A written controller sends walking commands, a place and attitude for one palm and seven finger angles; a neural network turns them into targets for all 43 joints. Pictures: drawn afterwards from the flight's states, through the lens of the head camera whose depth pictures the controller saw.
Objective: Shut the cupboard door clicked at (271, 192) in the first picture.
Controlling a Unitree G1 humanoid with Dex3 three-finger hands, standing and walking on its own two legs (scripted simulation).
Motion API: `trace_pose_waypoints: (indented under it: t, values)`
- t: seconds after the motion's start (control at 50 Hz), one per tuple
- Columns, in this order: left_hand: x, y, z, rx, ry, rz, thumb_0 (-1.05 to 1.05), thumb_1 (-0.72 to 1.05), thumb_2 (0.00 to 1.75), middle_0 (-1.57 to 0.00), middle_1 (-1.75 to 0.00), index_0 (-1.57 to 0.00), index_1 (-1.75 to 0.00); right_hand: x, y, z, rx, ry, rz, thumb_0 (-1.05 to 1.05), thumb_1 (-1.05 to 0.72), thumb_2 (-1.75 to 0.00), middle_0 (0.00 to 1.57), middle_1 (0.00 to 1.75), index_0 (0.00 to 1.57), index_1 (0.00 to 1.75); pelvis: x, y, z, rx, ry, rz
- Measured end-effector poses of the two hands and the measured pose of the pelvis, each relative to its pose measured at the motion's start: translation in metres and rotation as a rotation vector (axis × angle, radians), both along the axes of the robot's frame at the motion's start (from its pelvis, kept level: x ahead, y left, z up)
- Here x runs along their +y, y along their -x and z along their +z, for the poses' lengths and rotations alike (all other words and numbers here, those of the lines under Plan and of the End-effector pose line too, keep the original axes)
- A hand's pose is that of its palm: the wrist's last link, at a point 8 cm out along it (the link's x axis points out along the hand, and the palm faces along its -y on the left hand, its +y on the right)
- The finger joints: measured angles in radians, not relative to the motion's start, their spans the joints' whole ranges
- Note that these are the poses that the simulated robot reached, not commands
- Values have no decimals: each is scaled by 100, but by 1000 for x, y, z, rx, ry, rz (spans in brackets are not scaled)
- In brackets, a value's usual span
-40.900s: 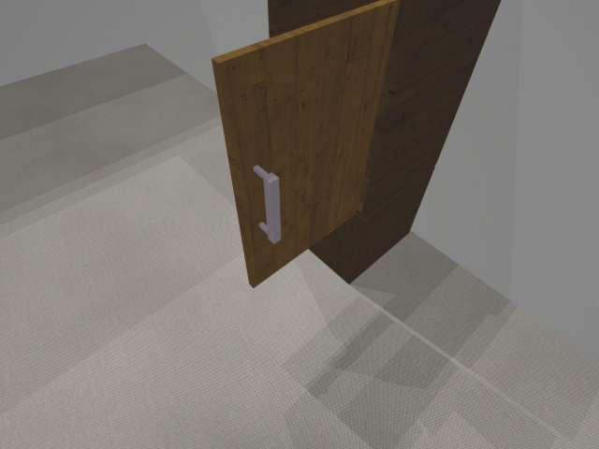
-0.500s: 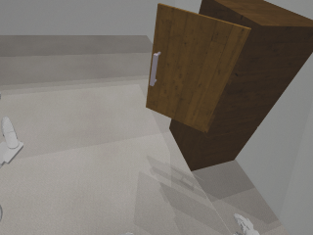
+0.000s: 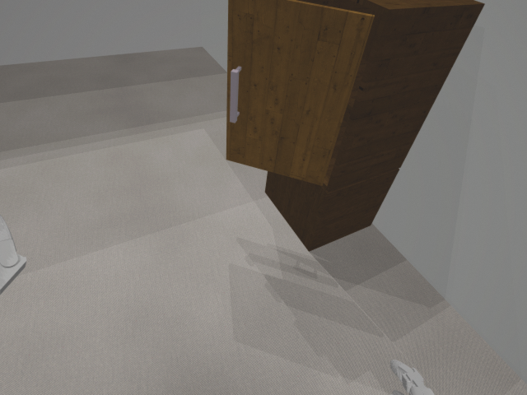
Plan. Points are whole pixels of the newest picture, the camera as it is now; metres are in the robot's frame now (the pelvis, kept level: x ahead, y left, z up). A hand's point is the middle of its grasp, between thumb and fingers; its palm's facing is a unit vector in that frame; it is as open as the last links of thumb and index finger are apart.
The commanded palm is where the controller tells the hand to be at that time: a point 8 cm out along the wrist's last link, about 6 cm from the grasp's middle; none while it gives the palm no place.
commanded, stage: stop stepping back and stand still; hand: left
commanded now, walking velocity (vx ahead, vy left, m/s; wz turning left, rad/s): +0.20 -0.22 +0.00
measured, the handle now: (236, 95) +1.01 +0.08 -0.03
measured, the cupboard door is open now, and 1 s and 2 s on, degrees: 44 44 44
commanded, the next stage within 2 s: let the arm hang, fingers relaxed in 0.80 s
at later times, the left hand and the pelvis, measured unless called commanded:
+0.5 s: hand (23, 256) +0.22 +0.27 +0.18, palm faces +0.48 -0.77 -0.42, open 7.5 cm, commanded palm +0.16 +0.30 +0.19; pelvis +0.02 +0.00 +0.00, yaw +1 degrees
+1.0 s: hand (70, 294) +0.24 +0.27 +0.05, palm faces +0.22 -0.85 -0.47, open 7.4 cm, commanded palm none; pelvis +0.03 +0.01 +0.00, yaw +2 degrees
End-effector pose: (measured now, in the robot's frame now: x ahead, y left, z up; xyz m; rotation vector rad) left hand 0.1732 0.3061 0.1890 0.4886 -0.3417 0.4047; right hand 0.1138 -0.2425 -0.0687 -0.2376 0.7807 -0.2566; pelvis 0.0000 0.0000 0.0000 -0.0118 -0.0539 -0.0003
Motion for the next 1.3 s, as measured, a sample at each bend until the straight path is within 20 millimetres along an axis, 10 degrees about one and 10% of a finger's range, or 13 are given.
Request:
trace_pose_waypoints:
  t: [0.28,0.62,0.9,0.94,1.02,1.14,1.3]
  values:
    - [-12,33,13,50,-74,104,1,88,90,-21,-30,-21,-30,4,-6,-29,105,-77,93,2,-90,-90,21,30,20,30,-13,2,1,34,-4,20]
    - [-7,-23,11,89,-83,23,1,88,90,-21,-30,-21,-30,18,-86,9,-76,-57,106,2,-90,-90,20,30,20,30,-3,-34,8,75,0,13]
    - [-3,-26,-4,162,-27,35,1,88,90,-21,-30,-21,-30,17,-70,-2,6,-65,62,2,-90,-90,20,30,20,30,2,-40,9,70,-3,7]
    - [0,-31,-27,232,-8,15,1,89,90,-21,-30,-21,-30,15,-68,-8,10,-78,102,2,-90,-90,20,30,20,30,6,-35,7,74,-1,17]
    - [1,-36,-138,688,164,20,0,89,90,-20,-30,-20,-30,5,-59,-29,99,-77,155,1,-90,-90,20,30,20,30,14,-24,3,76,0,29]
    - [-50,45,-284,1312,413,6,1,90,90,-20,-30,-19,-30,0,-12,-40,252,-62,100,1,-91,-90,20,30,20,30,15,-13,3,54,-13,26]
    - [-58,155,-325,1596,592,168,-2,99,89,-21,-30,-20,-30,14,80,-48,570,-78,35,1,-91,-90,20,30,20,30,11,-9,11,41,5,38]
